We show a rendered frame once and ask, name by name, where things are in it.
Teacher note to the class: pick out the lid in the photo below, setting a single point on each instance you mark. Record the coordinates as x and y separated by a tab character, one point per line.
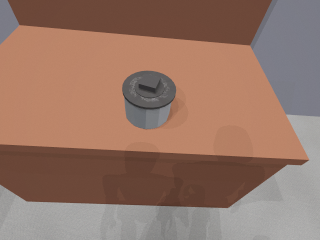
144	99

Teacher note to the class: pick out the pot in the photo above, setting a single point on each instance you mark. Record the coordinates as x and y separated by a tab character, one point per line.
146	118

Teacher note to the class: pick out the table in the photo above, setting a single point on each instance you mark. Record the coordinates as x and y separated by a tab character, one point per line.
64	134

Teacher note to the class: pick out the knob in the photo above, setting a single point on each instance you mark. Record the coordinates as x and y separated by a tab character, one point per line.
149	82

